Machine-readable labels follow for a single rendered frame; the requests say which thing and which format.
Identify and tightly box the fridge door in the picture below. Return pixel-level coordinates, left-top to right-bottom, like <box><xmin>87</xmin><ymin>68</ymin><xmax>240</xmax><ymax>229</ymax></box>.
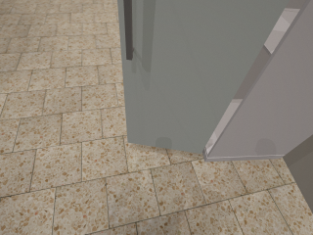
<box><xmin>117</xmin><ymin>0</ymin><xmax>290</xmax><ymax>154</ymax></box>

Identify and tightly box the handle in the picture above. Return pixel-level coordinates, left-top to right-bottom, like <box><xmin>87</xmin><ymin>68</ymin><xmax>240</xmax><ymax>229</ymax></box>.
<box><xmin>123</xmin><ymin>0</ymin><xmax>134</xmax><ymax>61</ymax></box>

